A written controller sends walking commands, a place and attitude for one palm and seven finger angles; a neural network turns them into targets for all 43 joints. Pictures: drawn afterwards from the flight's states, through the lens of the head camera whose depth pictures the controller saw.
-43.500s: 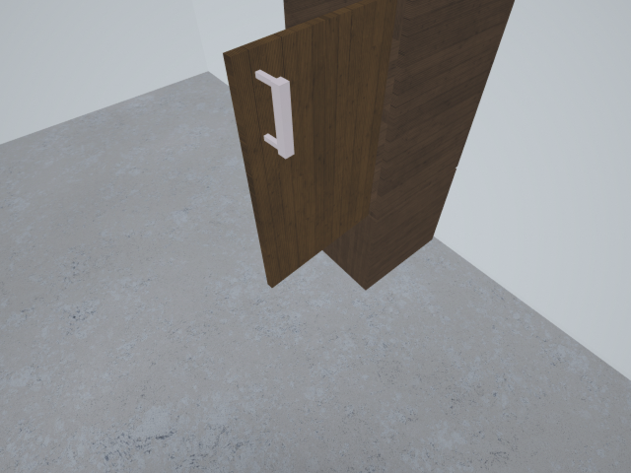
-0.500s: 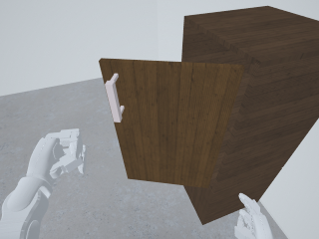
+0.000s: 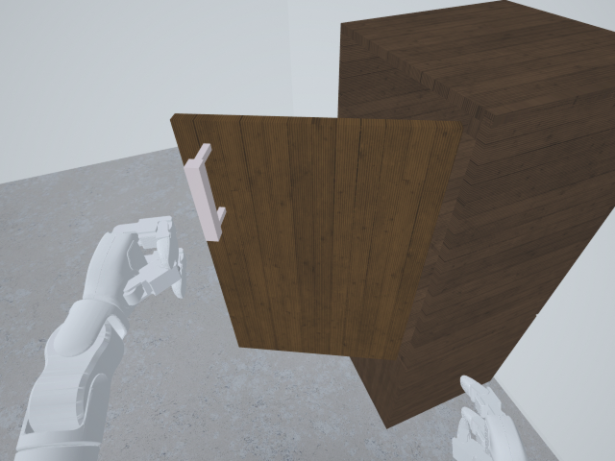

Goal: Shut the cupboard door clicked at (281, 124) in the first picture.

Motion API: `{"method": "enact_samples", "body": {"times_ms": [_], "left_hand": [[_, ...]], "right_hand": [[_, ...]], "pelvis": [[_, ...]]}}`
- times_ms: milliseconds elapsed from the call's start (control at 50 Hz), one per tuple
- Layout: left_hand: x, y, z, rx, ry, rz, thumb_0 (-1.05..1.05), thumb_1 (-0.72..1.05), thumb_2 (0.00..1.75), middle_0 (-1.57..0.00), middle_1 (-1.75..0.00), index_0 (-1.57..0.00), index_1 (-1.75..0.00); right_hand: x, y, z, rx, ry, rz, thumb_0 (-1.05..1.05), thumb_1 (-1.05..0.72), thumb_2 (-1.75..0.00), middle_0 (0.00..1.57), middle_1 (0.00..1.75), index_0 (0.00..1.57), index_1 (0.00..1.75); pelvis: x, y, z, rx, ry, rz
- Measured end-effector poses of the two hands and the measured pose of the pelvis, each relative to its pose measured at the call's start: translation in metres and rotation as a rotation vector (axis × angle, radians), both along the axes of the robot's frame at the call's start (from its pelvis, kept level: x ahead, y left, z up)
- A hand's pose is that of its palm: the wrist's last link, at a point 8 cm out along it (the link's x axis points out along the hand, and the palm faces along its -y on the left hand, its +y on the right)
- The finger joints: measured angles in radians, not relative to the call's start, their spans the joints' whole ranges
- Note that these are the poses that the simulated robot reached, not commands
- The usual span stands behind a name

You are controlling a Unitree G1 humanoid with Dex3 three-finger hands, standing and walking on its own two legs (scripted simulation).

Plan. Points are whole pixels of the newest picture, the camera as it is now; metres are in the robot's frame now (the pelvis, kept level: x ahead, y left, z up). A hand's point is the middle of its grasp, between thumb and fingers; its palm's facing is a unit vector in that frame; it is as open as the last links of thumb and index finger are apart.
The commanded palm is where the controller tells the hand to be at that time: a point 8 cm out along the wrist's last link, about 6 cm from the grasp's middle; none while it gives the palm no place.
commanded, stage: bring the fist close to the handle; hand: left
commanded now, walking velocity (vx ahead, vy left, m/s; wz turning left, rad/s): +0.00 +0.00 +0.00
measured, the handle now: (209, 193) +0.42 +0.18 +0.16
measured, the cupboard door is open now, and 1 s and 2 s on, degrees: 62 62 44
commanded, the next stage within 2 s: push the door shut along its arc in 0.86 s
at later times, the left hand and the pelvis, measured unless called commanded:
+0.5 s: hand (210, 230) +0.34 +0.16 +0.16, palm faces -0.01 -1.00 -0.03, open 3.1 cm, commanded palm +0.32 +0.20 +0.16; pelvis +0.01 +0.00 +0.00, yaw +0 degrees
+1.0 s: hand (204, 235) +0.34 +0.16 +0.16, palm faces +0.00 -1.00 -0.03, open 3.1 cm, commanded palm +0.32 +0.20 +0.16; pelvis +0.01 +0.00 +0.00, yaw +0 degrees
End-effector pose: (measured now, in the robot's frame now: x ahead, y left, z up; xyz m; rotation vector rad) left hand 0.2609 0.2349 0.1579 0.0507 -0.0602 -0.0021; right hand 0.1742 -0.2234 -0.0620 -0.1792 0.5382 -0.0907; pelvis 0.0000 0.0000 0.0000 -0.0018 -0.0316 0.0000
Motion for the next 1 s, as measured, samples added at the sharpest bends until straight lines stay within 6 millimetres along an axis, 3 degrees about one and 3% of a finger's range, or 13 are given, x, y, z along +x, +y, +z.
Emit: {"method": "enact_samples", "body": {"times_ms": [300,520,780,1000], "left_hand": [[0.036,-0.02,0.0,-0.008,0.025,-0.007,0.01,0.9,0.9,-1.31,-1.5,-1.3,-1.5],[0.065,-0.024,0.002,-0.022,0.042,-0.003,0.01,0.9,0.9,-1.3,-1.5,-1.3,-1.5],[0.061,-0.016,-0.003,-0.02,0.039,0.015,0.01,0.9,0.9,-1.3,-1.5,-1.3,-1.5],[0.057,-0.018,0.0,-0.02,0.033,0.002,0.01,0.9,0.9,-1.3,-1.5,-1.3,-1.5]], "right_hand": [[0.005,0.0,-0.006,0.001,0.06,-0.003,0.01,-0.91,-0.9,0.2,0.3,0.2,0.3],[-0.003,-0.009,-0.011,0.001,0.112,-0.033,0.01,-0.91,-0.9,0.2,0.3,0.2,0.3],[-0.01,-0.019,-0.012,-0.009,0.136,-0.064,0.01,-0.91,-0.9,0.2,0.3,0.2,0.3],[-0.003,-0.012,-0.009,-0.002,0.107,-0.048,0.01,-0.91,-0.9,0.2,0.3,0.2,0.3]], "pelvis": [[0.004,-0.001,0.001,0.002,0.005,0.003],[0.008,-0.003,0.002,0.004,0.016,-0.004],[0.009,-0.005,0.002,0.004,0.016,-0.012],[0.006,-0.003,0.002,0.002,0.009,-0.003]]}}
